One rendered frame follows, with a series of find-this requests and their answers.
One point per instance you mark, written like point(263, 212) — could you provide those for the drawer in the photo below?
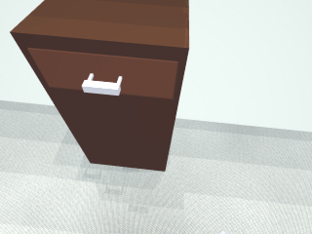
point(146, 77)

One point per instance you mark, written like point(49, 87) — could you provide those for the cabinet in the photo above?
point(128, 131)

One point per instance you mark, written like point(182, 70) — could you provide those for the handle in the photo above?
point(102, 88)

